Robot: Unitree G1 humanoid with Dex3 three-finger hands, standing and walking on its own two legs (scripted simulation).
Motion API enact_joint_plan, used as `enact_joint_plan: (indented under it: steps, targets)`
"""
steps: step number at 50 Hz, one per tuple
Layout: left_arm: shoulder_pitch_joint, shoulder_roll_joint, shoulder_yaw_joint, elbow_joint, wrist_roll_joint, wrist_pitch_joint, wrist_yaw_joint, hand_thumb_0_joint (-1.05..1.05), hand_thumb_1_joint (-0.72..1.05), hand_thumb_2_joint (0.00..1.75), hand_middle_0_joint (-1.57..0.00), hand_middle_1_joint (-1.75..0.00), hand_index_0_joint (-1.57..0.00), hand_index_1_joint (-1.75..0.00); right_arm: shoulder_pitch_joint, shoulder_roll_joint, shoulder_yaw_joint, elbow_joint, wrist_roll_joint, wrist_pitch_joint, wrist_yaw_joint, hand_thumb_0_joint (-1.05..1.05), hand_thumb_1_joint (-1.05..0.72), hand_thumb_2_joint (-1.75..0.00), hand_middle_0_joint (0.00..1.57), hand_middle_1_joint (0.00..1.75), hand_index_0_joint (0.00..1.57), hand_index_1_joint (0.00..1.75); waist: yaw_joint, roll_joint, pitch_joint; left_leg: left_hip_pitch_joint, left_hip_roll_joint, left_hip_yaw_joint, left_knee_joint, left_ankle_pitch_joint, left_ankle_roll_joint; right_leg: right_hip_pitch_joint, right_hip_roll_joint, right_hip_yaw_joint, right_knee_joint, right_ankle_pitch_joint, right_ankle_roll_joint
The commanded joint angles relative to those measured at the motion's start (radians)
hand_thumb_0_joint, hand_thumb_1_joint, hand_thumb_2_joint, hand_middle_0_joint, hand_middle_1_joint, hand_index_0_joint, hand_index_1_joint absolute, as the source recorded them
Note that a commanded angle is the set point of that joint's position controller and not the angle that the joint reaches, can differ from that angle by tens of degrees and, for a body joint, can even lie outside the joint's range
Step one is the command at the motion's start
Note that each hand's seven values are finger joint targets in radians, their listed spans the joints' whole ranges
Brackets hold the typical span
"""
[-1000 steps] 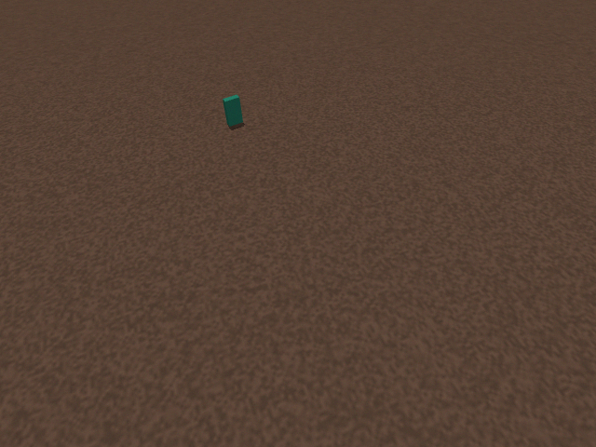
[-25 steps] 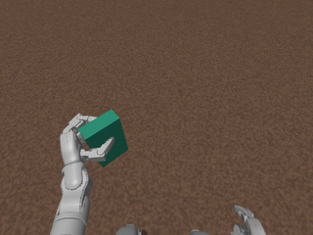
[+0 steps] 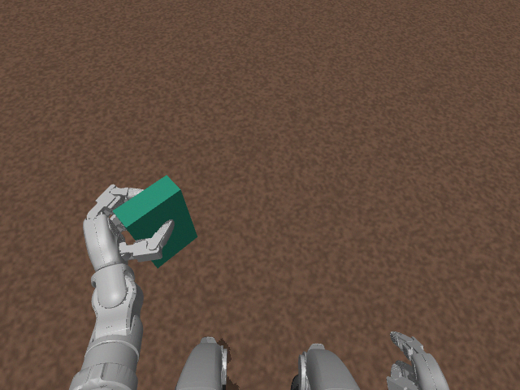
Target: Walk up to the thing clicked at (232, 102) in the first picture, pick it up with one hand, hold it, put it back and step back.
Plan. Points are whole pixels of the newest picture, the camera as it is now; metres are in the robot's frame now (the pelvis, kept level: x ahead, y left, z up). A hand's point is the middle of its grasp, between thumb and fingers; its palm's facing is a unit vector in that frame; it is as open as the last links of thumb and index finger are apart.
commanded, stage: crouch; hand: left
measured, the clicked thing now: (161, 225) +0.37 +0.19 -0.03
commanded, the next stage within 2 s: lower in 1.52 s
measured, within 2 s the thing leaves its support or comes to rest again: neither
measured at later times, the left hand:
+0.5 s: hand (157, 252) +0.40 +0.25 -0.24, palm faces +0.43 -0.90 -0.02, open 8.3 cm
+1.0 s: hand (165, 261) +0.43 +0.27 -0.40, palm faces +0.43 -0.90 -0.03, open 8.3 cm
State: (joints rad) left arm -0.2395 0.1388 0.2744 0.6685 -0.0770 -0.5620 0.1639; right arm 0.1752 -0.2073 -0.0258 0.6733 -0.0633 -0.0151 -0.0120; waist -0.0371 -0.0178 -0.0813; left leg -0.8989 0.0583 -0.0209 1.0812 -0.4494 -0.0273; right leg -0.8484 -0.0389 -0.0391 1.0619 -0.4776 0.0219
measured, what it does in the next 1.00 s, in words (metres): lowers itself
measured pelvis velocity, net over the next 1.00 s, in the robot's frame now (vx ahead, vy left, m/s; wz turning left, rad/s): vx -0.07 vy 0.01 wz -0.13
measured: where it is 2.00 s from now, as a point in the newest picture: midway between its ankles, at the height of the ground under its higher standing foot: outside the picture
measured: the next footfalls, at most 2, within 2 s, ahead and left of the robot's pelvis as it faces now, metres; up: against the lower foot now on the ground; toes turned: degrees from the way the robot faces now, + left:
none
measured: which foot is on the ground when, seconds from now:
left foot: down 0.00-1.00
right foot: down 0.00-1.00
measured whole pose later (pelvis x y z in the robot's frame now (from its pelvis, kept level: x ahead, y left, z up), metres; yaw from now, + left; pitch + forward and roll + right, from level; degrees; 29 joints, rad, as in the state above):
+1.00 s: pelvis -0.07 +0.01 -0.35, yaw -8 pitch +29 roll -7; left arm -0.77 0.61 0.68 1.24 -0.03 -0.76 0.02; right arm 0.08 -0.27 0.13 0.73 -0.16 0.06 0.09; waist -0.18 -0.05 -0.01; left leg -2.22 0.05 -0.18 2.35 -0.65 -0.04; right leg -2.13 0.01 -0.07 2.28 -0.67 0.04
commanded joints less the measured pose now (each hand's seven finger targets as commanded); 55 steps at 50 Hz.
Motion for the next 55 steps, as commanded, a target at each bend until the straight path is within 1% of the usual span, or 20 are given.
enact_joint_plan:
  steps: [1, 5, 6, 9, 10, 11, 17, 19, 20, 24, 26, 28, 31, 33, 38, 40, 41, 45, 46, 55]
  targets:
    - [-0.346, 0.157, 0.053, -0.092, -0.009, -0.194, -0.023, 0.00, 0.37, 1.24, -1.30, -1.39, -1.34, -1.36, 0.009, -0.136, -0.046, -0.078, -0.015, -0.037, 0.002, 0.00, -0.88, -0.89, 0.20, 0.30, 0.20, 0.30, -0.019, 0.046, -0.412, 0.011, -0.038, 0.004, 0.081, 0.113, 0.031, -0.072, 0.029, 0.026, 0.043, 0.173, -0.033]
    - [-0.421, 0.234, 0.103, -0.027, -0.017, -0.259, -0.038, 0.00, 0.40, 1.25, -1.30, -1.38, -1.34, -1.36, 0.011, -0.159, -0.042, -0.075, -0.022, -0.033, 0.019, 0.00, -0.88, -0.89, 0.20, 0.30, 0.20, 0.30, -0.008, 0.075, -0.533, -0.106, -0.035, -0.006, 0.222, 0.122, 0.033, -0.197, 0.037, 0.029, 0.174, 0.159, -0.035]
    - [-0.432, 0.216, 0.096, -0.011, -0.019, -0.269, -0.041, 0.00, 0.38, 1.25, -1.31, -1.38, -1.34, -1.36, 0.020, -0.163, -0.043, -0.071, -0.025, -0.031, 0.026, 0.00, -0.88, -0.90, 0.20, 0.30, 0.20, 0.30, -0.013, 0.077, -0.568, -0.126, -0.033, -0.012, 0.255, 0.147, 0.032, -0.232, 0.039, 0.023, 0.215, 0.175, -0.037]
    - [-0.467, 0.258, 0.130, 0.011, -0.019, -0.286, -0.043, 0.00, 0.34, 1.26, -1.33, -1.41, -1.37, -1.39, 0.024, -0.186, -0.046, -0.065, -0.028, -0.019, 0.038, 0.00, -0.88, -0.90, 0.20, 0.30, 0.20, 0.30, -0.009, 0.110, -0.611, -0.180, -0.031, -0.022, 0.311, 0.140, 0.026, -0.336, 0.048, 0.006, 0.301, 0.150, -0.045]
    - [-0.483, 0.248, 0.120, 0.023, -0.019, -0.289, -0.050, 0.00, 0.34, 1.27, -1.33, -1.41, -1.37, -1.39, 0.026, -0.186, -0.046, -0.058, -0.031, -0.015, 0.042, 0.00, -0.88, -0.90, 0.20, 0.30, 0.20, 0.30, -0.020, 0.116, -0.641, -0.181, -0.028, -0.023, 0.346, 0.167, 0.027, -0.356, 0.048, 0.006, 0.324, 0.172, -0.043]
    - [-0.504, 0.289, 0.152, 0.029, -0.020, -0.290, -0.049, 0.00, 0.37, 1.26, -1.33, -1.40, -1.37, -1.38, 0.032, -0.198, -0.049, -0.058, -0.028, -0.011, 0.044, 0.00, -0.88, -0.90, 0.20, 0.30, 0.20, 0.30, -0.017, 0.118, -0.654, -0.206, -0.029, -0.024, 0.367, 0.155, 0.029, -0.384, 0.052, 0.004, 0.346, 0.159, -0.046]
    - [-0.576, 0.338, 0.192, 0.099, -0.011, -0.307, -0.062, 0.00, 0.35, 1.29, -1.37, -1.45, -1.40, -1.43, 0.038, -0.214, -0.039, -0.030, -0.038, 0.003, 0.065, 0.00, -0.89, -0.90, 0.20, 0.30, 0.20, 0.30, -0.044, 0.147, -0.689, -0.325, -0.024, -0.051, 0.494, 0.127, 0.023, -0.562, 0.057, -0.025, 0.512, 0.114, -0.056]
    - [-0.597, 0.407, 0.240, 0.129, -0.008, -0.311, -0.063, 0.00, 0.33, 1.28, -1.36, -1.44, -1.39, -1.42, 0.048, -0.218, -0.032, -0.022, -0.038, 0.011, 0.068, 0.00, -0.89, -0.90, 0.20, 0.30, 0.20, 0.30, -0.039, 0.117, -0.726, -0.386, -0.024, -0.041, 0.562, 0.141, 0.033, -0.563, 0.060, -0.021, 0.547, 0.134, -0.049]
    - [-0.617, 0.388, 0.227, 0.156, -0.012, -0.316, -0.067, 0.00, 0.35, 1.28, -1.36, -1.43, -1.39, -1.41, 0.046, -0.216, -0.027, -0.020, -0.040, 0.013, 0.071, 0.00, -0.90, -0.90, 0.20, 0.30, 0.20, 0.30, -0.051, 0.109, -0.705, -0.426, -0.025, -0.042, 0.581, 0.115, 0.032, -0.590, 0.059, -0.023, 0.569, 0.114, -0.049]
    - [-0.699, 0.420, 0.238, 0.241, 0.008, -0.324, -0.087, 0.00, 0.30, 1.29, -1.37, -1.46, -1.41, -1.44, 0.048, -0.227, -0.016, -0.002, -0.054, 0.017, 0.079, 0.00, -0.90, -0.90, 0.20, 0.30, 0.20, 0.30, -0.077, 0.168, -0.671, -0.508, -0.016, -0.054, 0.647, 0.006, 0.020, -0.746, 0.060, -0.041, 0.668, 0.014, -0.058]
    - [-0.734, 0.489, 0.274, 0.252, 0.013, -0.331, -0.095, 0.00, 0.27, 1.29, -1.38, -1.46, -1.41, -1.44, 0.045, -0.231, -0.004, 0.004, -0.057, 0.021, 0.081, 0.00, -0.90, -0.90, 0.20, 0.30, 0.20, 0.30, -0.066, 0.188, -0.678, -0.550, -0.016, -0.047, 0.688, -0.018, 0.018, -0.781, 0.061, -0.042, 0.711, -0.008, -0.057]
    - [-0.746, 0.475, 0.272, 0.279, 0.011, -0.331, -0.102, 0.00, 0.25, 1.30, -1.39, -1.48, -1.42, -1.46, 0.047, -0.232, 0.002, 0.001, -0.064, 0.021, 0.086, 0.00, -0.90, -0.90, 0.20, 0.30, 0.20, 0.30, -0.072, 0.198, -0.695, -0.578, -0.018, -0.041, 0.728, -0.043, 0.018, -0.799, 0.063, -0.048, 0.744, -0.024, -0.056]
    - [-0.780, 0.544, 0.309, 0.299, 0.015, -0.326, -0.105, 0.00, 0.23, 1.30, -1.36, -1.47, -1.39, -1.45, 0.043, -0.240, 0.010, 0.005, -0.067, 0.024, 0.085, 0.00, -0.90, -0.90, 0.20, 0.30, 0.20, 0.30, -0.075, 0.175, -0.695, -0.689, -0.024, -0.019, 0.796, -0.098, 0.024, -0.797, 0.066, -0.038, 0.775, -0.068, -0.049]
    - [-0.832, 0.598, 0.329, 0.266, 0.026, -0.326, -0.106, 0.00, 0.24, 1.30, -1.35, -1.47, -1.38, -1.45, 0.049, -0.246, 0.015, 0.015, -0.074, 0.029, 0.084, 0.00, -0.90, -0.90, 0.20, 0.30, 0.20, 0.30, -0.074, 0.214, -0.731, -0.685, -0.022, -0.017, 0.828, -0.090, 0.023, -0.817, 0.067, -0.046, 0.816, -0.057, -0.049]
    - [-0.862, 0.673, 0.374, 0.295, 0.037, -0.312, -0.106, 0.00, 0.25, 1.30, -1.31, -1.45, -1.35, -1.43, 0.042, -0.264, 0.036, 0.023, -0.083, 0.042, 0.079, 0.00, -0.89, -0.90, 0.20, 0.30, 0.20, 0.30, -0.097, 0.218, -0.689, -0.779, -0.020, -0.023, 0.894, -0.143, 0.025, -0.864, 0.073, -0.063, 0.878, -0.090, -0.045]
    - [-0.842, 0.709, 0.403, 0.312, 0.041, -0.306, -0.111, 0.00, 0.28, 1.30, -1.30, -1.43, -1.34, -1.42, 0.035, -0.276, 0.043, 0.022, -0.086, 0.047, 0.078, 0.00, -0.89, -0.90, 0.20, 0.30, 0.20, 0.30, -0.090, 0.228, -0.672, -0.787, -0.018, -0.034, 0.908, -0.146, 0.024, -0.896, 0.073, -0.077, 0.913, -0.093, -0.044]
    - [-0.858, 0.695, 0.391, 0.319, 0.044, -0.301, -0.117, 0.00, 0.28, 1.30, -1.30, -1.45, -1.34, -1.42, 0.041, -0.281, 0.047, 0.025, -0.092, 0.049, 0.079, 0.00, -0.89, -0.90, 0.20, 0.30, 0.20, 0.30, -0.110, 0.242, -0.669, -0.772, -0.014, -0.041, 0.926, -0.137, 0.023, -0.919, 0.074, -0.083, 0.926, -0.078, -0.045]
    - [-0.849, 0.728, 0.404, 0.353, 0.044, -0.290, -0.135, 0.00, 0.31, 1.28, -1.29, -1.42, -1.33, -1.39, 0.039, -0.298, 0.068, 0.026, -0.101, 0.058, 0.077, 0.00, -0.88, -0.90, 0.20, 0.30, 0.20, 0.30, -0.128, 0.238, -0.617, -0.847, -0.014, -0.046, 0.980, -0.145, 0.026, -0.939, 0.080, -0.094, 0.963, -0.074, -0.042]
    - [-0.852, 0.757, 0.417, 0.355, 0.041, -0.289, -0.139, 0.00, 0.31, 1.27, -1.29, -1.42, -1.33, -1.39, 0.035, -0.302, 0.076, 0.025, -0.103, 0.061, 0.077, 0.00, -0.88, -0.90, 0.20, 0.30, 0.20, 0.30, -0.127, 0.238, -0.607, -0.874, -0.013, -0.048, 0.991, -0.151, 0.027, -0.936, 0.083, -0.095, 0.973, -0.080, -0.042]
    - [-0.844, 0.804, 0.437, 0.375, 0.036, -0.275, -0.166, 0.00, 0.36, 1.26, -1.27, -1.41, -1.33, -1.37, 0.027, -0.341, 0.117, 0.009, -0.123, 0.080, 0.088, 0.00, -0.88, -0.90, 0.20, 0.30, 0.20, 0.30, -0.152, 0.272, -0.543, -0.911, -0.006, -0.082, 1.058, -0.141, 0.022, -0.989, 0.093, -0.132, 1.050, -0.062, -0.040]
